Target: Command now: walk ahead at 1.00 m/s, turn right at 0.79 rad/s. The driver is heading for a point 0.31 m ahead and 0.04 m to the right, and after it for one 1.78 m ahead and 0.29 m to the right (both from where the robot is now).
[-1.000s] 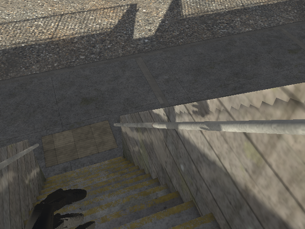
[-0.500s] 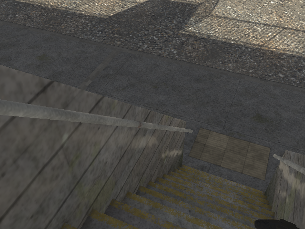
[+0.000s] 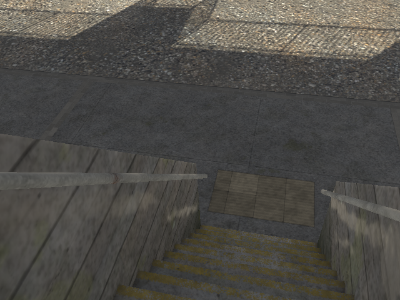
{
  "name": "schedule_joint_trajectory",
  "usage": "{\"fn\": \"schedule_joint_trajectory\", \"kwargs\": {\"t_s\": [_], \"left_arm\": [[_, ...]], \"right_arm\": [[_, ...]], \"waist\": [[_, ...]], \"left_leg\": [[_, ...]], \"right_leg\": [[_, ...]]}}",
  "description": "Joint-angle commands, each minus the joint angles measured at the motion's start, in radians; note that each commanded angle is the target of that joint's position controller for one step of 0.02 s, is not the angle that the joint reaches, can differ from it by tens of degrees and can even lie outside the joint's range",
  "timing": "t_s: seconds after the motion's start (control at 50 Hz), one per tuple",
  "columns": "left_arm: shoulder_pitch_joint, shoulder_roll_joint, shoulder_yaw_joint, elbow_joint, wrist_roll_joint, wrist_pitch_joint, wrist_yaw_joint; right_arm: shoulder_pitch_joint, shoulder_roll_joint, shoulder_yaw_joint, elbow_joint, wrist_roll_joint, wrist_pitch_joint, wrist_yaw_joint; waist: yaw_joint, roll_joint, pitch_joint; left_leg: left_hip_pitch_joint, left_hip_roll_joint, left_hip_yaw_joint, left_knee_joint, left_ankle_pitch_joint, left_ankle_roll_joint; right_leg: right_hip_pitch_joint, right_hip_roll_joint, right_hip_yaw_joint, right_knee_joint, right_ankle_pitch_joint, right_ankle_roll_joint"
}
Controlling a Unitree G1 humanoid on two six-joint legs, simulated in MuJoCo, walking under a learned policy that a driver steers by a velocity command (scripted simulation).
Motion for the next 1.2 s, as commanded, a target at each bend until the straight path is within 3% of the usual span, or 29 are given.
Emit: {"fn": "schedule_joint_trajectory", "kwargs": {"t_s": [0.02, 0.06, 0.08, 0.12, 0.14, 0.16, 0.2, 0.3, 0.36, 0.4, 0.46, 0.5, 0.52, 0.56, 0.62, 0.64, 0.66, 0.7, 0.76, 0.84, 0.9, 0.92, 0.94, 0.96, 0.98, 1.06, 1.1, 1.14, 1.2], "left_arm": [[0.499, 0.112, 0.044, 0.136, 0.004, -0.032, -0.032], [0.412, 0.158, -0.012, 0.186, -0.057, -0.038, -0.037], [0.518, 0.179, 0.011, 0.215, -0.102, -0.037, -0.013], [0.400, 0.195, 0.018, 0.174, -0.010, -0.029, 0.024], [0.338, 0.107, -0.011, 0.165, 0.001, -0.045, 0.018], [0.291, 0.164, -0.001, 0.128, 0.004, -0.066, 0.013], [0.183, 0.026, -0.047, 0.065, -0.020, -0.081, 0.029], [0.317, 0.130, 0.003, 0.093, -0.027, -0.083, 0.036], [0.189, 0.025, -0.031, 0.053, -0.037, -0.071, 0.029], [0.192, 0.041, -0.024, 0.078, -0.014, -0.064, 0.011], [0.053, 0.083, -0.022, 0.056, 0.037, -0.054, 0.017], [-0.018, 0.059, -0.026, 0.039, 0.035, -0.040, 0.009], [-0.044, 0.013, -0.024, 0.024, 0.045, -0.025, 0.005], [0.065, -0.125, -0.082, -0.068, 0.041, -0.048, 0.025], [-0.110, -0.005, -0.056, -0.067, 0.109, -0.077, 0.025], [-0.101, -0.044, -0.059, -0.112, 0.075, -0.085, 0.028], [-0.162, -0.032, -0.079, -0.135, 0.050, -0.085, 0.027], [-0.121, -0.034, -0.066, -0.052, 0.044, -0.069, 0.014], [-0.280, 0.067, -0.023, -0.068, 0.058, -0.093, 0.005], [-0.285, -0.055, -0.028, -0.084, -0.035, -0.103, -0.002], [0.068, 0.058, 0.031, 0.034, -0.032, -0.105, 0.020], [0.270, 0.062, 0.040, 0.108, -0.012, -0.101, 0.029], [0.275, 0.084, 0.049, 0.122, -0.016, -0.103, 0.013], [0.312, 0.095, 0.043, 0.129, 0.031, -0.098, -0.008], [0.299, 0.073, 0.025, 0.119, 0.020, -0.091, -0.034], [0.368, 0.053, 0.017, 0.170, 0.010, -0.164, -0.027], [0.235, -0.059, -0.038, 0.163, -0.009, -0.163, -0.005], [0.125, 0.077, -0.029, 0.131, -0.003, -0.150, 0.014], [0.130, 0.019, -0.040, 0.159, -0.030, -0.188, 0.038]], "right_arm": [[-0.141, -0.171, -0.066, -0.070, -0.018, 0.050, -0.025], [-0.201, 0.029, -0.021, -0.214, -0.018, 0.076, -0.052], [-0.222, -0.004, -0.011, -0.298, -0.059, 0.068, -0.040], [-0.240, -0.027, 0.006, -0.284, -0.026, 0.047, -0.042], [-0.254, -0.042, -0.003, -0.230, -0.032, 0.048, -0.042], [-0.185, -0.032, 0.001, -0.222, -0.025, 0.057, -0.045], [-0.267, -0.016, 0.025, -0.242, -0.026, 0.047, -0.043], [-0.321, -0.132, -0.027, -0.217, -0.031, 0.017, -0.038], [-0.412, -0.028, 0.001, -0.308, 0.001, 0.018, 0.002], [-0.354, -0.014, -0.006, -0.290, 0.024, 0.021, 0.006], [-0.042, -0.127, -0.052, -0.224, 0.020, 0.024, -0.006], [0.293, -0.178, -0.087, -0.131, 0.062, 0.038, -0.015], [0.319, -0.102, -0.061, -0.121, 0.073, 0.055, 0.004], [0.301, -0.111, -0.006, -0.116, 0.036, 0.042, 0.037], [0.338, -0.103, 0.004, -0.053, 0.044, -0.003, 0.013], [0.305, -0.181, -0.018, -0.067, 0.021, -0.029, 0.004], [0.232, -0.069, 0.015, -0.090, 0.028, -0.023, -0.018], [0.093, -0.174, -0.006, -0.122, 0.050, -0.021, -0.008], [0.190, -0.120, -0.009, -0.113, 0.074, -0.004, -0.035], [0.318, -0.062, 0.004, -0.037, 0.007, 0.023, -0.016], [0.212, -0.078, -0.014, -0.009, -0.026, 0.026, -0.016], [0.195, -0.063, -0.013, 0.011, -0.020, 0.034, -0.017], [0.257, -0.065, -0.030, -0.007, -0.011, 0.046, -0.014], [0.279, -0.052, -0.041, -0.023, 0.025, 0.063, -0.011], [0.308, -0.008, -0.014, -0.069, 0.053, 0.055, -0.022], [-0.003, -0.027, -0.027, -0.137, -0.022, 0.043, -0.035], [-0.045, 0.019, -0.005, -0.158, -0.013, 0.053, -0.025], [0.151, 0.032, -0.015, -0.025, -0.038, 0.059, 0.001], [-0.068, 0.016, -0.012, -0.080, -0.004, 0.027, 0.030]], "waist": [[0.277, -0.020, -0.019], [0.075, -0.479, 0.199], [0.086, -0.417, 0.041], [0.058, -0.262, 0.000], [0.021, -0.066, 0.028], [-0.054, -0.052, -0.065], [-0.069, 0.096, -0.036], [-0.005, -0.103, -0.065], [0.026, 0.008, 0.009], [0.086, -0.100, 0.061], [-0.047, -0.238, 0.034], [-0.218, -0.026, 0.006], [-0.235, 0.162, 0.045], [-0.031, 0.381, 0.056], [-0.038, 0.025, 0.064], [-0.016, 0.296, -0.013], [0.001, 0.144, 0.026], [0.018, 0.153, -0.033], [-0.090, 0.073, 0.007], [-0.253, 0.144, 0.077], [-0.124, 0.266, 0.015], [-0.018, 0.223, -0.038], [-0.026, -0.050, 0.063], [-0.068, -0.147, -0.023], [-0.071, -0.246, -0.099], [-0.001, -0.107, 0.009], [-0.114, -0.008, 0.150], [-0.188, -0.104, 0.028], [-0.135, -0.020, 0.092]], "left_leg": [[-0.048, -0.003, 0.002, 0.483, 0.821, 0.090], [-0.808, -0.237, -0.074, 0.983, 0.001, 0.106], [-0.943, -0.198, -0.152, 0.709, -0.092, 0.078], [-0.988, -0.148, -0.337, 0.433, 0.158, 0.054], [-0.920, -0.141, -0.376, 0.353, 0.343, 0.057], [-0.865, -0.174, -0.369, 0.199, 0.600, 0.021], [-0.509, -0.234, -0.337, -0.183, 0.984, -0.053], [-0.613, -0.250, -0.476, -0.457, 1.131, 0.012], [-0.109, -0.316, -0.367, -0.889, 1.455, 0.007], [0.006, -0.292, -0.327, -1.003, 1.510, 0.033], [0.052, -0.212, -0.350, -1.023, 1.392, 0.115], [0.322, -0.198, -0.270, -1.304, 1.239, 0.175], [0.450, -0.089, -0.419, -1.390, 1.241, 0.228], [0.683, -0.019, -0.585, -0.803, 2.057, 0.269], [0.323, -0.113, -0.647, -0.877, 1.226, 0.253], [0.226, -0.019, -0.974, -0.943, 1.198, 0.358], [-0.111, -0.104, -0.914, -1.052, 1.011, 0.331], [-0.325, -0.142, -0.876, -1.008, 0.979, 0.336], [0.044, -0.276, -0.804, -0.699, 0.676, 0.318], [0.001, -0.343, -0.748, -0.651, 0.698, 0.327], [-0.036, -0.340, -0.782, -0.303, 0.799, 0.353], [-0.158, -0.377, -0.696, -0.018, 0.840, 0.325], [-0.234, -0.465, -0.575, 0.213, 0.296, 0.294], [-0.663, -0.450, -0.457, 0.425, 0.013, 0.255], [-0.834, -0.386, -0.421, 0.463, 0.027, 0.256], [-0.944, -0.215, -0.452, 0.228, 0.569, 0.242], [-0.578, -0.225, -0.396, -0.337, 1.055, 0.149], [-0.139, -0.311, -0.254, -0.258, 1.240, 0.137], [-0.019, -0.298, -0.233, -0.703, 1.874, 0.175]], "right_leg": [[0.298, 0.065, -0.002, -0.393, -0.452, -0.125], [0.478, 0.070, 0.104, 0.060, 0.836, -0.052], [0.613, 0.064, 0.339, 0.029, 0.714, -0.088], [0.437, -0.072, 0.618, -0.133, -0.295, -0.205], [0.335, -0.027, 0.554, -0.047, -0.243, -0.171], [0.283, -0.063, 0.662, -0.110, -0.453, -0.193], [-0.102, 0.023, 0.657, -0.141, -0.721, -0.196], [0.297, 0.096, 0.757, 0.111, -0.466, -0.268], [-0.051, 0.250, 0.566, 0.138, -0.850, -0.177], [-0.044, 0.249, 0.498, 0.178, -0.807, -0.163], [0.039, 0.193, 0.485, 0.444, -0.597, -0.194], [0.006, 0.257, 0.230, 1.000, -0.158, -0.155], [-0.264, 0.375, 0.130, 1.442, -0.699, -0.134], [-0.856, 0.377, 0.104, 1.459, -1.312, -0.070], [-0.838, 0.157, 0.078, 1.030, -0.877, 0.022], [-0.773, 0.125, 0.114, 0.875, -0.766, 0.075], [-0.441, 0.114, 0.122, 0.478, -0.412, 0.131], [-0.031, 0.144, 0.061, 0.551, -0.217, 0.118], [-0.243, 0.109, 0.151, 0.070, 0.149, 0.098], [0.102, 0.158, 0.091, -0.425, -0.008, 0.126], [0.366, 0.053, 0.163, -0.440, 0.068, 0.091], [0.601, 0.041, 0.126, -0.463, 0.169, 0.082], [0.637, -0.068, 0.229, -0.809, 0.176, 0.080], [1.047, -0.132, 0.145, -0.240, 0.559, 0.106], [1.114, -0.222, 0.173, -0.035, 0.722, 0.052], [0.583, -0.273, 0.259, -0.080, -0.091, -0.068], [-0.004, -0.150, 0.068, -0.175, -0.389, 0.025], [-0.203, -0.171, 0.073, -0.073, -0.394, 0.072], [-0.249, -0.048, -0.119, 0.076, -0.960, 0.117]]}}
Next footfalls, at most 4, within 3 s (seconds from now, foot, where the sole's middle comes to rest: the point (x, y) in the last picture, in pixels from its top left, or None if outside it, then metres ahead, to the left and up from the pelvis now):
0.04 right None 0.10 -0.13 -0.83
0.52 left None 0.35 0.04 -1.07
0.94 right None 0.53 -0.30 -1.32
1.34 left None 0.78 -0.11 -1.55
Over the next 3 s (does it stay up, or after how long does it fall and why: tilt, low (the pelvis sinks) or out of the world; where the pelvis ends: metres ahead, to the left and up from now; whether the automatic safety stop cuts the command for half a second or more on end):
stays up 1.63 -0.30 -1.73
